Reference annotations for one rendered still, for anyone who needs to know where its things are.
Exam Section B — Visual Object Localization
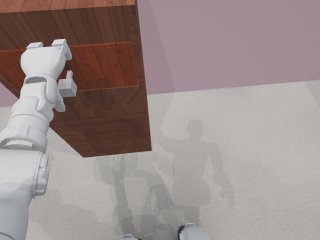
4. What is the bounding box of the left robot forearm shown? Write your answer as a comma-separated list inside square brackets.
[0, 73, 58, 154]

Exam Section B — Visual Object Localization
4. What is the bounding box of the left robot hand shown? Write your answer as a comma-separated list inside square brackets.
[20, 39, 72, 112]

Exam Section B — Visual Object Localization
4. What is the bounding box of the robot right thigh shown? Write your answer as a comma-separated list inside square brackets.
[179, 227, 211, 240]

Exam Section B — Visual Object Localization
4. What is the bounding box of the handle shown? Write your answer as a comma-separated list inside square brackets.
[58, 70, 77, 98]

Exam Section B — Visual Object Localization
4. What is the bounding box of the robot right shin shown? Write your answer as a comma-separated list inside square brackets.
[183, 223, 196, 231]

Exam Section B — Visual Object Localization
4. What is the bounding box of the drawer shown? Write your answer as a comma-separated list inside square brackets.
[0, 41, 137, 92]

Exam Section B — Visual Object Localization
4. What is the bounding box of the robot left upper arm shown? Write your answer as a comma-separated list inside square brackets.
[0, 149, 50, 240]

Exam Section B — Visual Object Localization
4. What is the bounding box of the cabinet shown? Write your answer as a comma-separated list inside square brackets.
[0, 0, 152, 158]

